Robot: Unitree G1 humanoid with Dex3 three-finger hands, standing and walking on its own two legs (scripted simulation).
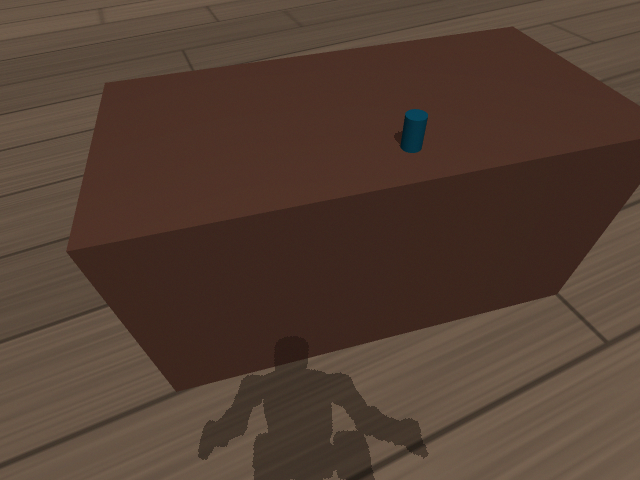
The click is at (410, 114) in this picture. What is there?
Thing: squat round
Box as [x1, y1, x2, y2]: [400, 109, 427, 152]
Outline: 411,109 405,113 400,146 405,151 416,152 421,148 427,114 419,109
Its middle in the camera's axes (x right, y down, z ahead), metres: +0.22 -0.25 +0.90
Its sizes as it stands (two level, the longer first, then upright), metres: 0.050 0.050 0.084
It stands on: a support 0.70 m high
